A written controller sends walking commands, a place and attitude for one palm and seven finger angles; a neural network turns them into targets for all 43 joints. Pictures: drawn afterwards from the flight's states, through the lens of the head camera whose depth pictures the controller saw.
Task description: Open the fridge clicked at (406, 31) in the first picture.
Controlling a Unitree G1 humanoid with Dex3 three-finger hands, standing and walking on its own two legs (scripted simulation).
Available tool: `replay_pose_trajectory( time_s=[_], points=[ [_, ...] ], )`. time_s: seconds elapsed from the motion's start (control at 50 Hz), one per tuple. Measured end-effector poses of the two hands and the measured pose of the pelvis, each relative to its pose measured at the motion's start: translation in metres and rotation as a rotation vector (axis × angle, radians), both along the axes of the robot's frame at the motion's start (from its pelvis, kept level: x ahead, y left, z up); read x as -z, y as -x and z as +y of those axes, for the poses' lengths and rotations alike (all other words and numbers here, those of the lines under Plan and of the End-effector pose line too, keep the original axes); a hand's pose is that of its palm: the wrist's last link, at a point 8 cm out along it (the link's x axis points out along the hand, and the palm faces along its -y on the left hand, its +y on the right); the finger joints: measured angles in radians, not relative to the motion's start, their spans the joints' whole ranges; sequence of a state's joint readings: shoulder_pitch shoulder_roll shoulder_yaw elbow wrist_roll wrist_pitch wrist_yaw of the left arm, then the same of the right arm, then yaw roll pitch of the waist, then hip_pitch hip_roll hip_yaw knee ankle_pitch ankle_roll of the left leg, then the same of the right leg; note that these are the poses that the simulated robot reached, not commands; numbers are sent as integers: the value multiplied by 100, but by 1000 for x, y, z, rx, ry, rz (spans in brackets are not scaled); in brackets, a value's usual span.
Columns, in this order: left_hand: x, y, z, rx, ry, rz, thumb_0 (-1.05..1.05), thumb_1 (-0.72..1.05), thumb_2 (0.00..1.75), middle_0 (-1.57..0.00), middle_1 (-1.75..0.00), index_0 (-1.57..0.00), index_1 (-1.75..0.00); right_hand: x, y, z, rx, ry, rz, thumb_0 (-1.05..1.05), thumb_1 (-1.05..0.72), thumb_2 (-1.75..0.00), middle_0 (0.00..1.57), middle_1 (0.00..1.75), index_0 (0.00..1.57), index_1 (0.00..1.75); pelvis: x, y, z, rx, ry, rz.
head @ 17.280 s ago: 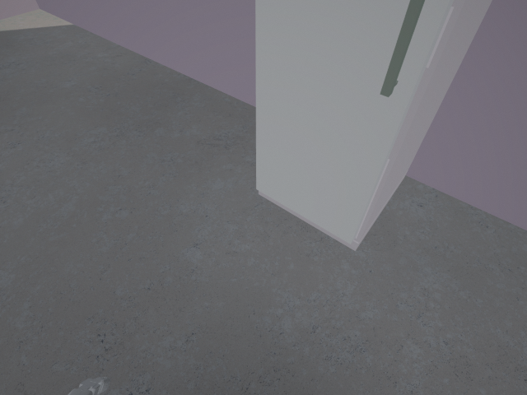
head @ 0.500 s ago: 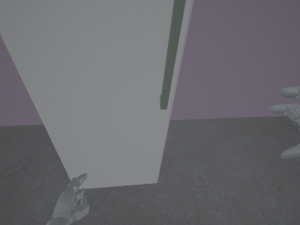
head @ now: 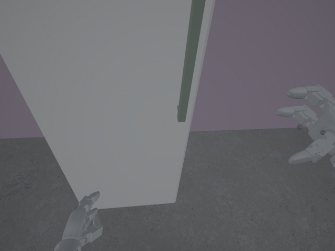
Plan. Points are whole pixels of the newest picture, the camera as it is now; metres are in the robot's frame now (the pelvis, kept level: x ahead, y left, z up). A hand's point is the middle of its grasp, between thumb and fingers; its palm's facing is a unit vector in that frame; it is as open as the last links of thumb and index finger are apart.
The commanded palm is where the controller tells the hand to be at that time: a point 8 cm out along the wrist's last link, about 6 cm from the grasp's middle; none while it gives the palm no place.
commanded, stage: move the hooked fingers beside the handle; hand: right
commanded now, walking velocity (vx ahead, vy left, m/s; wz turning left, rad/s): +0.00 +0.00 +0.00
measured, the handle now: (188, 54) +0.52 -0.03 +0.25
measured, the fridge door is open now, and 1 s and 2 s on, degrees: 0 0 0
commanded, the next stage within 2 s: none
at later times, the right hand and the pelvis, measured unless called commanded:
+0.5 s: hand (263, 106) +0.36 -0.19 +0.22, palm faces -0.09 +1.00 -0.04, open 14.0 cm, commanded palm +0.34 -0.23 +0.22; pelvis +0.01 +0.00 +0.00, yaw +1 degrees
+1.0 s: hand (234, 90) +0.42 -0.14 +0.22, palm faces -0.08 +1.00 +0.00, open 14.0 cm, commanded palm +0.41 -0.19 +0.22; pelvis +0.00 +0.01 +0.00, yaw +1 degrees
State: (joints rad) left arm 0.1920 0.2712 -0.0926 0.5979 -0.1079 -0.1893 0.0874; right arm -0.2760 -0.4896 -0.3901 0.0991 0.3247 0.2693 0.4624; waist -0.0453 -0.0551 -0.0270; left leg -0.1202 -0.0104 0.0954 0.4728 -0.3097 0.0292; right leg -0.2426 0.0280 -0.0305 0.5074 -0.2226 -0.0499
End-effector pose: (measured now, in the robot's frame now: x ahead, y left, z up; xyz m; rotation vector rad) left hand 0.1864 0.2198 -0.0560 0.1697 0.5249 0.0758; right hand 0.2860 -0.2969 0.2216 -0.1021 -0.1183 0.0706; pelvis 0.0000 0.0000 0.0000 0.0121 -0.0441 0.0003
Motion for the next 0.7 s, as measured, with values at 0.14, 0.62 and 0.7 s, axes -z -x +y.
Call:
replay_pose_trajectory(
  time_s=[0.14,0.62,0.7],
  points=[
    [2,2,-6,-10,16,20,1,90,90,-20,-30,-20,-30,1,-18,11,1,-24,16,-1,50,-30,31,120,31,120,-1,-2,-4,-8,3,5],
    [12,19,13,-79,-10,117,1,90,90,-20,-30,-20,-30,5,-71,59,0,-71,61,-1,50,-30,30,120,31,120,-2,-5,0,-17,10,7],
    [15,26,20,-93,-18,141,1,90,90,-20,-30,-20,-30,5,-78,62,6,-73,65,-1,50,-30,30,120,31,120,-2,-5,3,-15,9,8]
  ],
)
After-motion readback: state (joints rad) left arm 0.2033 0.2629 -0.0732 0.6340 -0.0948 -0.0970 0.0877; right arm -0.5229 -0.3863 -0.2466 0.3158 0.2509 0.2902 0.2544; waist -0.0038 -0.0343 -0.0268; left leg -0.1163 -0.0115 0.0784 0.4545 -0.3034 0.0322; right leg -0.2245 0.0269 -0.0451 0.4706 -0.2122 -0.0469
